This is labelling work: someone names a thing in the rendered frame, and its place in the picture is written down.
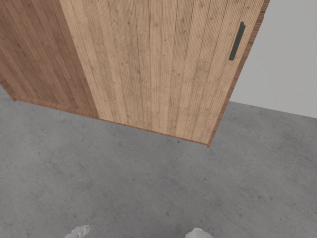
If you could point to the wardrobe door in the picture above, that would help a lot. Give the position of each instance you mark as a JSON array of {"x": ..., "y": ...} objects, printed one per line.
[
  {"x": 160, "y": 65},
  {"x": 38, "y": 57}
]

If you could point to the handle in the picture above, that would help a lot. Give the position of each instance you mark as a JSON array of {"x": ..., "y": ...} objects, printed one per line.
[{"x": 237, "y": 41}]

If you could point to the robot left hand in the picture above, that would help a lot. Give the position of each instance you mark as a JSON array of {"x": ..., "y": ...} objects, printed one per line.
[{"x": 79, "y": 232}]

